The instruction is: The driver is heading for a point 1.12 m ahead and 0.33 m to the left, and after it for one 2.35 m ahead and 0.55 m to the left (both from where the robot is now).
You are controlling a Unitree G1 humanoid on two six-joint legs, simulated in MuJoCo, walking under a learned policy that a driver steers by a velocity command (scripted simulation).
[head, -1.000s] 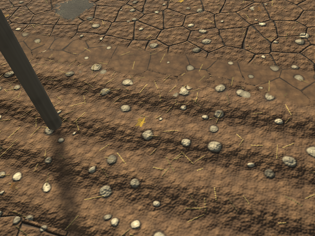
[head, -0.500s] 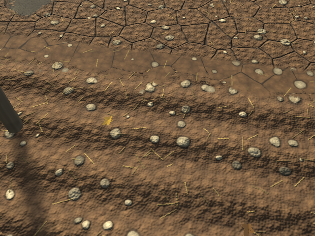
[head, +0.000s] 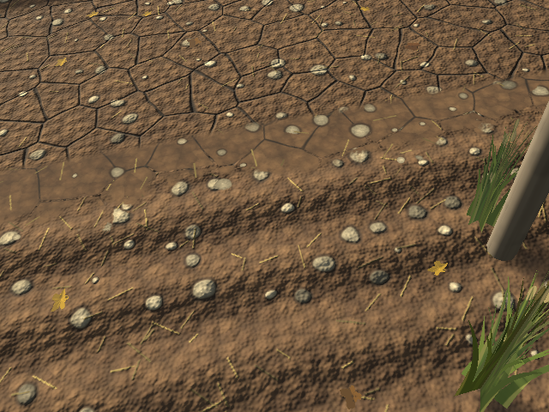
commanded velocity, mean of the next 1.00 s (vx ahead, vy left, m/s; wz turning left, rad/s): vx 0.49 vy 0.00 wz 0.28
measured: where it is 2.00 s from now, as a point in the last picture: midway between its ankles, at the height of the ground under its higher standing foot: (208, 152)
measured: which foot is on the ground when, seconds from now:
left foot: up 0.00-0.34, down 0.36-0.82, up 0.84-1.00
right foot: down 0.00-0.34, up 0.36-0.76, down 0.78-1.00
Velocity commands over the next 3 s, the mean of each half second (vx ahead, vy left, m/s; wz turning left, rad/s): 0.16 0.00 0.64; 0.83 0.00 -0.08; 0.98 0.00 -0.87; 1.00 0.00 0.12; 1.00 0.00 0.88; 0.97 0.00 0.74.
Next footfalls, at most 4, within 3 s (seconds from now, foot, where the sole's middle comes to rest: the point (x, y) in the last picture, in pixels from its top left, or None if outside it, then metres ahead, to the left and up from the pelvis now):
0.36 left None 0.03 0.13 -0.78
0.78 right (250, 409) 0.49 0.14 -0.78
1.22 left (132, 300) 0.79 0.47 -0.78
1.66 right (228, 187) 1.19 0.22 -0.78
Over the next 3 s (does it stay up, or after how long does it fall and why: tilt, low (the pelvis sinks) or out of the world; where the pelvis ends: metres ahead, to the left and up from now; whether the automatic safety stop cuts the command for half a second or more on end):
stays up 2.19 0.52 -0.04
